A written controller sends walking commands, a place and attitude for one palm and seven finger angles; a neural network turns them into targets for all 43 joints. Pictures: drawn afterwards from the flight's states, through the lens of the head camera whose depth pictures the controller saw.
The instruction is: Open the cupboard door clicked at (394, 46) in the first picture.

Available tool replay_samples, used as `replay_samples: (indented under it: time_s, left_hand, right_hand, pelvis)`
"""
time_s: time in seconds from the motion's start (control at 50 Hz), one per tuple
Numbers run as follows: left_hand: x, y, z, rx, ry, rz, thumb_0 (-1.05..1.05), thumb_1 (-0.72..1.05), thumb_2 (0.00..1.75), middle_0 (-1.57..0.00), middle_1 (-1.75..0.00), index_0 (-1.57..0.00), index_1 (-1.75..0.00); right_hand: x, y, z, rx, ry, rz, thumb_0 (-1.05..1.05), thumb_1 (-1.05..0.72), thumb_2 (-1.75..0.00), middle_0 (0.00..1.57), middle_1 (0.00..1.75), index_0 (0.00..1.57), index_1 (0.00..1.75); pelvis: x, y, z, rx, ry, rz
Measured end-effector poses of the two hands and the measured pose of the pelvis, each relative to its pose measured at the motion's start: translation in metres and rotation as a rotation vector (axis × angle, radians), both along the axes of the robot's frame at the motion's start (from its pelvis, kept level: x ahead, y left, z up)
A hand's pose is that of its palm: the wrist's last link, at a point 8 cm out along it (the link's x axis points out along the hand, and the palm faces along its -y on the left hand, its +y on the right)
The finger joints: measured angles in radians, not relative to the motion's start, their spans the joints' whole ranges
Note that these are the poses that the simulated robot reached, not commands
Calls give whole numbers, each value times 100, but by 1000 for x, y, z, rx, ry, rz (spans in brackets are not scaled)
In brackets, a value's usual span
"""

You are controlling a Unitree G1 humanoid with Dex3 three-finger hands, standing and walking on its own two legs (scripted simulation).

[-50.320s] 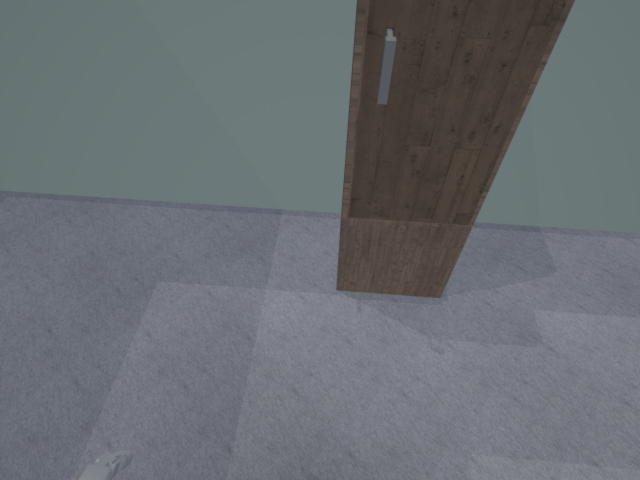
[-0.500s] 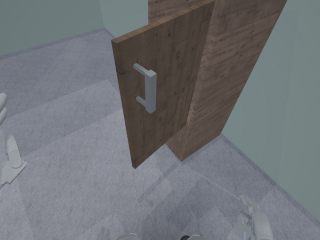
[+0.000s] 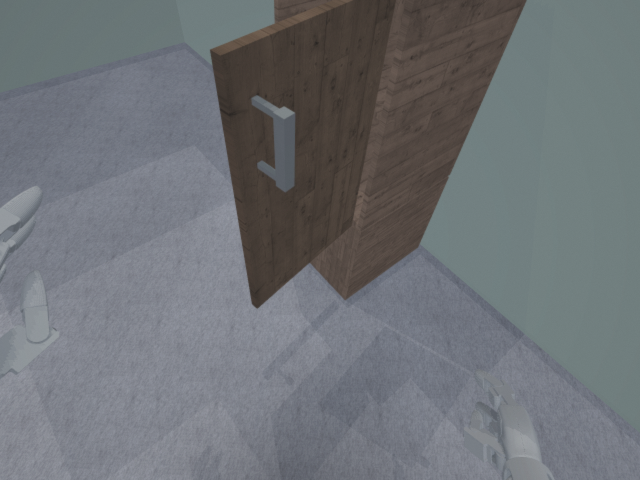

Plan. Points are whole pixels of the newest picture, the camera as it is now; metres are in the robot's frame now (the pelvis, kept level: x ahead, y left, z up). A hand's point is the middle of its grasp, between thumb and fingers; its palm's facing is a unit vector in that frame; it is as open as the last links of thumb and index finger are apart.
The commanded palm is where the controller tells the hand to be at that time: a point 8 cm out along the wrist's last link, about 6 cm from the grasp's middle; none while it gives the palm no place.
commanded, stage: step back with the hand held close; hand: left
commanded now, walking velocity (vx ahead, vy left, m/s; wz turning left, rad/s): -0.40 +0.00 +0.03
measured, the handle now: (273, 145) +0.51 +0.10 +0.12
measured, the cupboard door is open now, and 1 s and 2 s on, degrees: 99 99 99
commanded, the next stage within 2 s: stop stepping back and stand still in 0.12 s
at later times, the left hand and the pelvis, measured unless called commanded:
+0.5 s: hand out of the picture +0.01 +0.23 +0.19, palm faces +0.43 -0.79 -0.43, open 7.4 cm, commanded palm -0.03 +0.28 +0.18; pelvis -0.17 -0.02 +0.01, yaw +1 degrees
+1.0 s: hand out of the picture -0.03 +0.26 +0.17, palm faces +0.46 -0.76 -0.45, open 7.4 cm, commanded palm -0.08 +0.29 +0.18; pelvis -0.21 -0.01 +0.00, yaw +3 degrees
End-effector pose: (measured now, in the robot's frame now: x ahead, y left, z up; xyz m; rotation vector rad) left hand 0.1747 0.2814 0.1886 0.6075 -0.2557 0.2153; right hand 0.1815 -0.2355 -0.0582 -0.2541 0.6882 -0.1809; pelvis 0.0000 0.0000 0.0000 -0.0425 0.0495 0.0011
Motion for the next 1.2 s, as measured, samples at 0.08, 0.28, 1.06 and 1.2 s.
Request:
replay_samples:
  time_s: [0.08,0.28,1.06,1.2]
  left_hand:
    - [-23,20,5,14,-19,41,1,88,90,-22,-30,-21,-31]
    - [-114,15,2,-71,-5,109,1,89,90,-21,-30,-21,-31]
    - [-239,20,-16,-82,-47,210,1,88,90,-21,-30,-21,-31]
    - [-240,-2,-202,-402,749,322,0,90,90,-20,-30,-19,-30]
  right_hand:
    - [-19,5,9,-36,11,19,1,-90,-90,20,30,20,30]
    - [-98,21,12,23,-20,82,1,-90,-90,20,30,21,30]
    - [-246,-4,-23,6,53,64,1,-90,-90,20,30,21,30]
    - [-263,1,-57,57,251,129,1,-90,-90,20,30,20,30]
  pelvis:
    - [-26,4,6,22,-10,3]
    - [-97,-2,12,-16,-38,1]
    - [-208,-5,-3,28,-50,69]
    - [-215,-2,-2,43,-44,127]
